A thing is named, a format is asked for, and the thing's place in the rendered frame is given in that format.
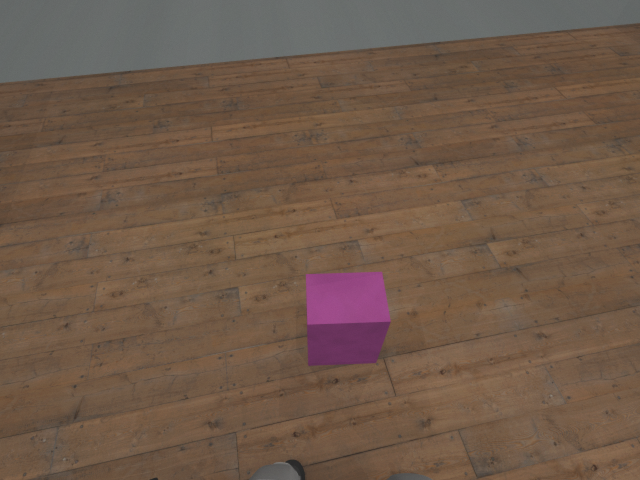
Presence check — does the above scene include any left robot shin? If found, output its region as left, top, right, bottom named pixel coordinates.
left=274, top=462, right=299, bottom=476

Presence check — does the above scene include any left robot foot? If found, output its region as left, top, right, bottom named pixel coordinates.
left=285, top=460, right=305, bottom=480

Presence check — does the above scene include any carton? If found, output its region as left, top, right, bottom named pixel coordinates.
left=306, top=272, right=391, bottom=366

